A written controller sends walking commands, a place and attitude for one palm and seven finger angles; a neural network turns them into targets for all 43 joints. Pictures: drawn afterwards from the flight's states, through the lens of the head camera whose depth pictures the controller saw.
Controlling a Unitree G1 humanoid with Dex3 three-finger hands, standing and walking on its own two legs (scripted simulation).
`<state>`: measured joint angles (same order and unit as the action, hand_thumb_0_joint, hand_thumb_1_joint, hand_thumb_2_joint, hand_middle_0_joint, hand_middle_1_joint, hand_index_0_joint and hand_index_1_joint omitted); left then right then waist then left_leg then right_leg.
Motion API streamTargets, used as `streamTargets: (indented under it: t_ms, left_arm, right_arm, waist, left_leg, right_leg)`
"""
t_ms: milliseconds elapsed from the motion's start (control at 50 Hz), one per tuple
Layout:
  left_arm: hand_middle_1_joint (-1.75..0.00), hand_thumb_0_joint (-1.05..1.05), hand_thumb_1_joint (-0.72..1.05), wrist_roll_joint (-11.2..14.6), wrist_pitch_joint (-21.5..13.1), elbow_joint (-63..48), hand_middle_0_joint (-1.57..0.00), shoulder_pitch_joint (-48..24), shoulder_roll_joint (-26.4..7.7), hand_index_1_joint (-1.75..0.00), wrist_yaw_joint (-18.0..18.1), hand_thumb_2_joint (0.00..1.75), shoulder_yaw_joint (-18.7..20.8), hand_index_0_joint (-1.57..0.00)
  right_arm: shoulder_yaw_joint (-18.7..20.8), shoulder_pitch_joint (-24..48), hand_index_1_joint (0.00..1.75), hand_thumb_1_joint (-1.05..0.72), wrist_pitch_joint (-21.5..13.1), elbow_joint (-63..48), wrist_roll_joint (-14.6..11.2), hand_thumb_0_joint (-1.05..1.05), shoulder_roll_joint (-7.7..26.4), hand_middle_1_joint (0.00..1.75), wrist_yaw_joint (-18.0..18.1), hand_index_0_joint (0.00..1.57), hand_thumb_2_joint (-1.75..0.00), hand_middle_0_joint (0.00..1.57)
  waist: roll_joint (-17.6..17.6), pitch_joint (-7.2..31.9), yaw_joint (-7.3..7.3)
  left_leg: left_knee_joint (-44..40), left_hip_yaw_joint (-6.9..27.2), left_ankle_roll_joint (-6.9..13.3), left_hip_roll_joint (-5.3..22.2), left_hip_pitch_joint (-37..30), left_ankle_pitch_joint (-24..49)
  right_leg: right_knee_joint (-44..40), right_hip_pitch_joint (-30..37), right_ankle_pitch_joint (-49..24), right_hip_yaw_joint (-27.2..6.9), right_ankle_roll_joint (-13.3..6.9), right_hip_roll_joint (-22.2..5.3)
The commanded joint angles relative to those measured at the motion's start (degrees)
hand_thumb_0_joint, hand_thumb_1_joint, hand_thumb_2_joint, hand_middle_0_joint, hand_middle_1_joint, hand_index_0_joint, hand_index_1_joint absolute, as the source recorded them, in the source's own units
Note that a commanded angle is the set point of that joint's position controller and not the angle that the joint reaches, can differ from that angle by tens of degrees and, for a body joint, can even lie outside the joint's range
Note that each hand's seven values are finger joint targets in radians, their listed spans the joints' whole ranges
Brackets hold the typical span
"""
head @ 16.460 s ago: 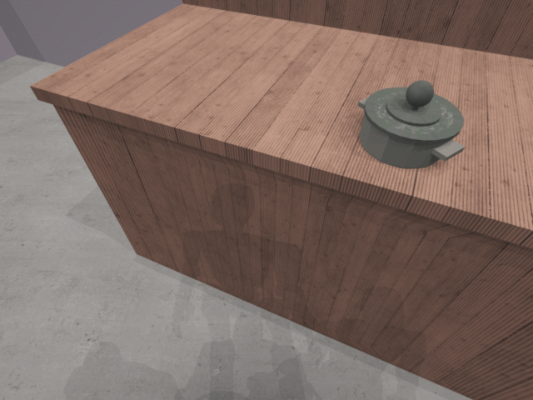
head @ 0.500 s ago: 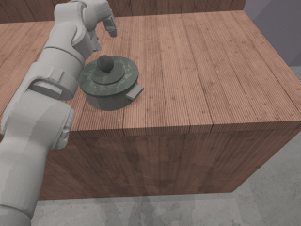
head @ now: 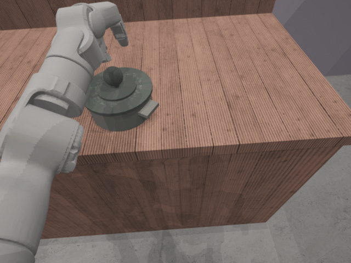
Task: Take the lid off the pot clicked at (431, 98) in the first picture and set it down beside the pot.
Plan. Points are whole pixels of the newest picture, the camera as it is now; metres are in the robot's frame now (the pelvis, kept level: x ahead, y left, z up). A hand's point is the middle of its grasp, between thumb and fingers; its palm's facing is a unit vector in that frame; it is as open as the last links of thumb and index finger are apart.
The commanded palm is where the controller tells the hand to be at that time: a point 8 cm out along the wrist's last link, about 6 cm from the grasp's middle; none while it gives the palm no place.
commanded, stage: lower the open fingers around the knob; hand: left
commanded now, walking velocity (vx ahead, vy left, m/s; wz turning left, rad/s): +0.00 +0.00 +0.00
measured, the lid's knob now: (113, 76) +0.51 +0.13 +0.16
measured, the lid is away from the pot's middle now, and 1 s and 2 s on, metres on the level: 0.00 0.00 0.00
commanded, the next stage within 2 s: close the fingers and squeeze the knob in 1.14 s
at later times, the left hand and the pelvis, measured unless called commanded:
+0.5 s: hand (110, 62) +0.49 +0.12 +0.21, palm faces -0.37 -0.11 -0.92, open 10.0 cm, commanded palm +0.48 +0.13 +0.27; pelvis +0.01 +0.00 +0.00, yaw +0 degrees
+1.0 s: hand (110, 78) +0.47 +0.12 +0.19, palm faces -0.39 -0.08 -0.92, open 10.0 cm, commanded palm +0.48 +0.13 +0.24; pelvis -0.01 +0.00 +0.00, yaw +1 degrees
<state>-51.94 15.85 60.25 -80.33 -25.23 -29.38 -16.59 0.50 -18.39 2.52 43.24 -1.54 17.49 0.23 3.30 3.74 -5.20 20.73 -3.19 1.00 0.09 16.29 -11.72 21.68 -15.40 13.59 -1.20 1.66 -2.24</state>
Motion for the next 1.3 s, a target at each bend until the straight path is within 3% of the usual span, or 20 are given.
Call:
streamTargets:
  t_ms: [0, 40, 120, 200, 220, 320, 340, 400, 480, 560, 620, 700, 820, 940, 1000, 1080, 1200, 1220, 1240, 1280]
  left_arm:
    - [-0.08, 0.0, -0.39, -0.7, 2.0, -7.6, -0.87, -35.2, -14.4, -0.08, 1.1, 1.69, 4.8, -0.87]
    - [-0.08, 0.0, -0.39, -0.8, 1.5, -11.3, -0.87, -37.9, -11.6, -0.08, 1.1, 1.69, 2.7, -0.87]
    - [-0.08, 0.0, -0.39, -0.2, 2.4, -5.6, -0.87, -31.7, -7.7, -0.08, 0.5, 1.69, 0.8, -0.87]
    - [-0.08, 0.0, -0.39, -0.6, 2.7, -4.9, -0.87, -33.7, -9.6, -0.08, -0.1, 1.69, 1.7, -0.87]
    - [-0.08, 0.0, -0.39, 0.3, 2.5, -6.6, -0.87, -34.7, -8.1, -0.08, 0.1, 1.69, 0.8, -0.87]
    - [-0.08, 0.0, -0.39, -0.5, 2.2, -4.8, -0.87, -33.2, -8.1, -0.08, 0.8, 1.69, 1.4, -0.87]
    - [-0.08, 0.0, -0.39, -1.3, 1.8, -7.7, -0.87, -35.1, -11.4, -0.08, 0.7, 1.69, 3.2, -0.87]
    - [-0.08, 0.0, -0.39, -1.5, 2.5, -2.8, -0.87, -31.4, -9.9, -0.08, 0.7, 1.69, 2.6, -0.87]
    - [-0.08, 0.0, -0.39, -1.3, 1.3, -8.9, -0.87, -31.6, -10.6, -0.08, 1.0, 1.69, 3.4, -0.87]
    - [-0.08, 0.0, -0.39, -0.7, 1.5, -8.1, -0.87, -29.4, -9.6, -0.08, 0.5, 1.69, 2.6, -0.87]
    - [-0.08, 0.0, -0.39, 1.0, 1.3, -10.3, -0.87, -29.2, -5.9, -0.08, 0.9, 1.69, 0.4, -0.87]
    - [-0.08, 0.0, -0.39, -0.3, 0.5, -10.0, -0.87, -26.3, -11.2, -0.08, 1.3, 1.69, 4.7, -0.87]
    - [-0.08, 0.0, -0.39, 1.2, 0.6, -10.2, -0.87, -25.6, -6.1, -0.08, 2.1, 1.69, 0.8, -0.87]
    - [-0.08, 0.0, -0.39, 1.0, -0.5, -9.4, -0.87, -29.9, -8.0, -0.08, 2.9, 1.69, 1.6, -0.87]
    - [-0.08, 0.0, -0.39, 0.6, 0.4, -3.0, -0.87, -28.5, -7.6, -0.08, 3.0, 1.69, 1.2, -0.87]
    - [-0.08, 0.0, -0.39, -0.1, -1.3, -6.8, -0.87, -31.1, -9.1, -0.08, 3.7, 1.69, 1.8, -0.87]
    - [-0.08, 0.0, -0.39, -0.4, -0.5, -2.1, -0.87, -28.5, -10.0, -0.08, 3.5, 1.69, 2.5, -0.87]
    - [-0.08, 0.0, -0.39, 0.4, -0.5, -3.5, -0.87, -29.0, -8.7, -0.08, 3.6, 1.69, 1.7, -0.87]
    - [-0.76, 0.0, -0.08, -0.3, -0.8, -4.5, -0.46, -28.8, -10.8, -0.76, 3.6, 0.92, 3.1, -0.46]
    - [-0.8, 0.0, -0.07, -0.3, -1.8, -8.2, -0.47, -30.2, -11.6, -0.8, 3.6, 0.93, 3.7, -0.47]
  right_arm:
    - [1.9, -0.2, 0.3, -0.9, -1.9, -4.5, 0.1, 0.0, 7.7, 0.3, 0.9, 0.2, -0.9, 0.2]
    - [2.0, -0.3, 0.3, -0.9, -2.5, -5.0, 0.5, 0.0, 7.2, 0.3, 0.7, 0.2, -0.9, 0.2]
    - [2.6, -0.9, 0.3, -0.9, -2.1, -4.0, 0.3, 0.0, 7.7, 0.3, 0.7, 0.2, -0.9, 0.2]
    - [2.3, -0.3, 0.3, -0.9, -1.6, -3.8, 0.4, 0.0, 7.8, 0.3, 0.9, 0.2, -0.9, 0.2]
    - [2.3, -0.2, 0.3, -0.9, -1.5, -3.9, 0.5, 0.0, 7.9, 0.3, 0.9, 0.2, -0.9, 0.2]
    - [2.5, -1.2, 0.3, -0.9, -1.4, -3.7, 0.8, 0.0, 7.5, 0.3, 1.0, 0.2, -0.9, 0.2]
    - [2.2, -1.3, 0.3, -0.9, -1.5, -4.1, 1.1, 0.0, 7.4, 0.3, 0.9, 0.2, -0.9, 0.2]
    - [2.2, -1.2, 0.3, -0.9, -0.8, -3.8, 0.7, 0.0, 7.3, 0.3, 1.2, 0.2, -0.9, 0.2]
    - [2.6, -1.3, 0.3, -0.9, -1.4, -5.1, 1.3, 0.0, 7.0, 0.3, 0.8, 0.2, -0.9, 0.2]
    - [2.6, -1.2, 0.3, -0.9, -0.8, -5.1, 0.8, 0.0, 7.0, 0.3, 0.8, 0.2, -0.9, 0.2]
    - [2.9, -1.5, 0.3, -0.9, -0.9, -5.1, 0.8, 0.0, 7.1, 0.3, 0.6, 0.2, -0.9, 0.2]
    - [2.8, -1.8, 0.3, -0.9, -1.3, -5.2, 1.2, 0.0, 6.9, 0.3, 0.7, 0.2, -0.9, 0.2]
    - [2.9, -0.9, 0.3, -0.9, -0.4, -5.2, 0.7, 0.0, 6.9, 0.3, 0.7, 0.2, -0.9, 0.2]
    - [2.4, -1.2, 0.3, -0.9, -0.8, -4.6, 0.7, 0.0, 6.7, 0.3, 1.4, 0.2, -0.9, 0.2]
    - [2.1, -1.4, 0.3, -0.9, -0.3, -3.5, 0.3, 0.0, 6.9, 0.3, 1.9, 0.2, -0.9, 0.2]
    - [2.3, -1.5, 0.3, -0.9, -1.1, -4.0, 0.8, 0.0, 6.8, 0.3, 1.9, 0.2, -0.9, 0.2]
    - [2.3, -2.0, 0.3, -0.9, -0.5, -3.3, 0.5, 0.0, 7.3, 0.3, 2.1, 0.2, -0.9, 0.2]
    - [2.6, -2.4, 0.3, -0.9, -0.6, -3.3, 0.5, 0.0, 7.6, 0.3, 2.0, 0.2, -0.9, 0.2]
    - [2.6, -2.7, 0.3, -0.9, -0.8, -3.5, 0.8, 0.0, 7.3, 0.3, 2.0, 0.2, -0.9, 0.2]
    - [2.7, -2.3, 0.3, -0.9, -1.2, -4.2, 0.8, 0.0, 7.2, 0.3, 1.8, 0.2, -0.9, 0.2]
  waist:
    - [-6.7, 20.9, -0.55]
    - [-3.9, 25.3, -0.95]
    - [-6.2, 21.0, -1.55]
    - [-9.0, 20.3, -1.91]
    - [-5.5, 21.5, -1.81]
    - [-4.7, 21.9, -1.74]
    - [-6.5, 24.9, -1.29]
    - [-8.4, 21.8, -1.45]
    - [-6.1, 27.5, -0.52]
    - [-7.5, 23.4, -0.75]
    - [-4.0, 23.0, -1.03]
    - [-6.8, 24.6, -0.2]
    - [-4.5, 21.3, -0.95]
    - [-6.0, 22.2, -1.9]
    - [-8.4, 18.2, -2.56]
    - [-5.2, 24.2, -2.09]
    - [-7.0, 20.6, -2.25]
    - [-4.2, 21.3, -2.12]
    - [-5.9, 22.7, -1.86]
    - [-4.3, 25.4, -1.38]
  left_leg:
    - [0.8, 0.2, 3.6, -3.8, -11.4, 18.2]
    - [1.9, 1.2, 3.5, -3.5, -14.8, 22.3]
    - [2.8, 1.1, 3.5, -3.2, -13.6, 22.2]
    - [2.3, 0.7, 3.6, -3.6, -12.2, 19.0]
    - [2.7, 1.0, 3.4, -3.4, -12.8, 20.9]
    - [3.7, 1.5, 3.2, -3.0, -13.3, 23.3]
    - [3.2, 1.9, 3.2, -3.2, -13.9, 23.7]
    - [3.5, 1.1, 3.5, -3.1, -11.8, 23.1]
    - [5.3, 1.9, 3.5, -2.6, -15.2, 30.0]
    - [4.7, 1.3, 3.7, -2.8, -13.3, 27.7]
    - [5.2, 1.8, 3.5, -2.3, -14.7, 29.6]
    - [5.6, 1.7, 3.8, -2.6, -14.1, 29.1]
    - [5.0, 1.6, 3.4, -2.4, -13.9, 25.4]
    - [3.4, 1.7, 3.4, -2.9, -13.2, 17.7]
    - [2.7, 0.9, 3.4, -3.2, -9.7, 12.9]
    - [4.0, 1.7, 3.3, -2.7, -12.4, 17.3]
    - [3.4, 0.7, 3.6, -3.0, -9.7, 16.0]
    - [3.7, 0.9, 3.4, -2.8, -10.4, 17.9]
    - [3.7, 1.0, 3.5, -2.9, -11.0, 18.8]
    - [4.3, 1.3, 3.6, -2.4, -12.5, 21.6]
  right_leg:
    - [-0.9, 5.2, -22.0, 2.5, -2.6, 4.4]
    - [-0.6, 4.4, -22.8, 2.0, -2.7, 4.5]
    - [-0.6, 2.6, -23.0, 3.0, -2.7, 4.7]
    - [-0.3, 2.5, -22.4, 2.9, -2.4, 4.5]
    - [0.0, 2.2, -23.3, 2.7, -2.8, 4.4]
    - [0.5, 1.3, -23.3, 2.9, -2.9, 4.6]
    - [0.7, 3.4, -23.7, 2.7, -2.7, 4.6]
    - [1.2, 2.8, -24.0, 3.1, -2.6, 4.5]
    - [2.4, 3.9, -27.1, 2.6, -2.5, 4.3]
    - [1.7, 3.5, -26.0, 3.0, -2.3, 4.5]
    - [1.7, 1.6, -25.7, 3.2, -2.6, 4.5]
    - [2.4, 3.6, -26.3, 2.9, -2.5, 4.5]
    - [1.6, 0.9, -22.9, 3.3, -2.8, 4.6]
    - [1.0, 0.8, -19.2, 2.9, -2.8, 4.6]
    - [0.7, 0.2, -17.7, 3.3, -2.8, 4.6]
    - [1.8, 0.9, -19.6, 2.5, -3.1, 4.4]
    - [1.2, 1.3, -20.2, 2.8, -2.9, 4.6]
    - [1.3, 1.0, -21.4, 2.8, -3.1, 4.5]
    - [1.3, 2.3, -21.8, 2.6, -2.8, 4.5]
    - [2.0, 2.6, -22.8, 2.1, -2.9, 4.3]
